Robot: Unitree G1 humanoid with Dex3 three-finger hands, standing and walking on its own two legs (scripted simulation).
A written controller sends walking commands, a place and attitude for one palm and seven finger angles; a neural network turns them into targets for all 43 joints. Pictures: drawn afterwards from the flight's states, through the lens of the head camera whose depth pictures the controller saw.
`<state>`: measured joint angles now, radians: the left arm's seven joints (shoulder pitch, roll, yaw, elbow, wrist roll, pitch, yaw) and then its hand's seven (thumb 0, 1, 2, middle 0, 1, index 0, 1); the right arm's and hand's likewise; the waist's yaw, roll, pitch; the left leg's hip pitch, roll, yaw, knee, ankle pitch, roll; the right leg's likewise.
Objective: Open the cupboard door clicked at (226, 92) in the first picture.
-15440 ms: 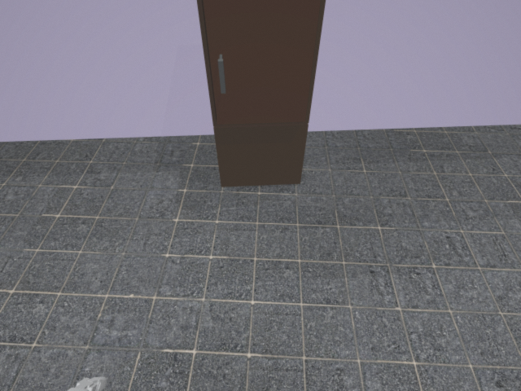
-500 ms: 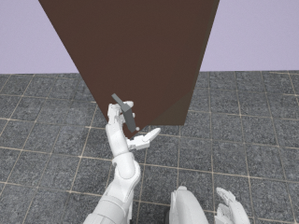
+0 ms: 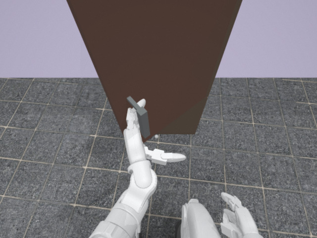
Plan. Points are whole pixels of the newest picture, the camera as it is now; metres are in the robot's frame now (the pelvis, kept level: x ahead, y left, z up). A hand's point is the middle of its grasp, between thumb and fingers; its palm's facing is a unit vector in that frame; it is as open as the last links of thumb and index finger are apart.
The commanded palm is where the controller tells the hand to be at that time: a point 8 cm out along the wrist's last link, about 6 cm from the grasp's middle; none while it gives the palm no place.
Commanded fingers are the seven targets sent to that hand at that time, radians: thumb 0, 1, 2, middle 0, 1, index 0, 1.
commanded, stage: slide the hand sideways off the handle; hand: left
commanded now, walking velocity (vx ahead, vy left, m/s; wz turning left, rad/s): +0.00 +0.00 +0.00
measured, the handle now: (139, 118) +0.41 +0.06 +0.02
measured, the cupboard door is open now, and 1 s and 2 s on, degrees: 40 43 43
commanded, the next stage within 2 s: draw the hand back to the body in 1.18 s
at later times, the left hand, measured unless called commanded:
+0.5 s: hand (152, 156) +0.31 +0.02 +0.01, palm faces -0.12 -0.99 +0.00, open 16.3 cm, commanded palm +0.28 +0.09 +0.01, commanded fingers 0.00 -0.50 0.30 -0.15 -0.30 -0.15 -0.30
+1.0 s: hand (132, 177) +0.26 +0.07 +0.01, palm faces -0.07 -1.00 +0.01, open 16.3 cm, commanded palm +0.23 +0.12 +0.01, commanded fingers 0.00 -0.50 0.30 -0.15 -0.30 -0.15 -0.30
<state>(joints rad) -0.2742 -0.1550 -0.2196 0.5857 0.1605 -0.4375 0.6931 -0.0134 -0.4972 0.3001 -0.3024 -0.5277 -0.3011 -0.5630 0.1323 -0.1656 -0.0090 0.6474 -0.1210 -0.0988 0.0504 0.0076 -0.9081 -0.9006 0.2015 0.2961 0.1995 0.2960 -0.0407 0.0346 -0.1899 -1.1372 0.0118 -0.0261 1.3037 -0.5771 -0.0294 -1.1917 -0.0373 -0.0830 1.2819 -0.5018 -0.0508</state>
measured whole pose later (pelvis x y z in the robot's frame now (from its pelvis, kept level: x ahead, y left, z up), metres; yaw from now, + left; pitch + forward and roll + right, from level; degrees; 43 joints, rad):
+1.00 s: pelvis +0.01 +0.01 -0.02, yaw +1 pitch +23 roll +0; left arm 0.27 0.02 -0.25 0.07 0.04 -0.51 0.11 -0.01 -0.50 0.30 -0.15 -0.30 -0.15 -0.30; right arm 0.16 -0.21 -0.01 0.44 -0.03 -0.02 0.03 0.01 -0.91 -0.90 0.20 0.30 0.20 0.30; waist 0.01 0.02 -0.19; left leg -1.16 -0.01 -0.02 1.41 -0.65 -0.01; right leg -1.22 -0.06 -0.07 1.39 -0.58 -0.03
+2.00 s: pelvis +0.04 +0.03 +0.08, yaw +0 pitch +7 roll -1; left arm 0.62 0.28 0.01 -0.38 -0.02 -0.02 0.10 -0.01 -0.22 0.42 -0.17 -0.30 -0.17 -0.30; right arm 0.29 -0.22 0.05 0.40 0.02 -0.03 -0.12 0.01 -0.91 -0.90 0.20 0.30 0.20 0.30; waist 0.01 0.07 -0.12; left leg -0.51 0.00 -0.01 0.89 -0.49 0.01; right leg -0.55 -0.03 -0.07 0.85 -0.41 0.00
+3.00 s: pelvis +0.05 +0.02 +0.13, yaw -1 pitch -5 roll -1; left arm 0.46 0.32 0.34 -0.38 -0.05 -0.08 0.11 0.01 0.89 0.90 -0.21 -0.30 -0.22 -0.30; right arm 0.20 -0.22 0.03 0.65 0.00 -0.13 -0.09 0.01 -0.91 -0.90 0.20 0.30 0.20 0.30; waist 0.06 0.07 0.03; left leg -0.05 0.01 0.01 0.41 -0.28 0.00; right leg -0.10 0.00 -0.05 0.38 -0.20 0.00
